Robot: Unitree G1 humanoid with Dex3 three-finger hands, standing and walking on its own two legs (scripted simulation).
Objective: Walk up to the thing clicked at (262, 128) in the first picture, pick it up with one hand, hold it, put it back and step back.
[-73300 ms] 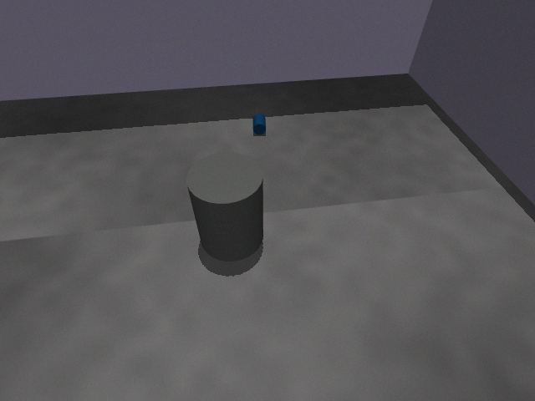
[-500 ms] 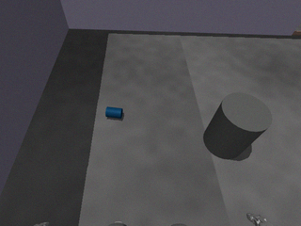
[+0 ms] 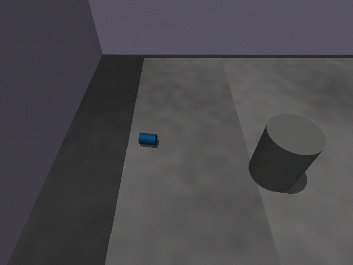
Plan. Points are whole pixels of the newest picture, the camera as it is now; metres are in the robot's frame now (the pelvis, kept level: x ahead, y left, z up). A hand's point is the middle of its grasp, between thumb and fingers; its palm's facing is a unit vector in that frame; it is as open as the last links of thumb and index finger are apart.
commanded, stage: step back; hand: left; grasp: from above
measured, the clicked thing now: (148, 139) +1.09 +0.25 -0.72
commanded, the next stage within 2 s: stand in 0.72 s
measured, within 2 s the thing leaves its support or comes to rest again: neither
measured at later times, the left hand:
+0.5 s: hand out of the picture +0.14 +0.24 -0.14, palm faces +0.06 -0.93 -0.37, open 7.4 cm
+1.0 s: hand out of the picture +0.15 +0.25 -0.14, palm faces +0.04 -0.95 -0.32, open 7.4 cm
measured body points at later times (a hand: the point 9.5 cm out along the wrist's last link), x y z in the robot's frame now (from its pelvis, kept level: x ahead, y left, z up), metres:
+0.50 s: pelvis +0.05 -0.02 +0.00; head +0.08 -0.03 +0.45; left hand +0.13 +0.29 -0.11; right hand +0.13 -0.33 -0.14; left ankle +0.04 +0.13 -0.71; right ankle +0.09 -0.13 -0.73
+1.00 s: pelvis +0.07 +0.00 +0.02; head +0.08 +0.00 +0.47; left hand +0.15 +0.30 -0.12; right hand +0.21 -0.29 -0.10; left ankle +0.05 +0.13 -0.73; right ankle +0.09 -0.13 -0.73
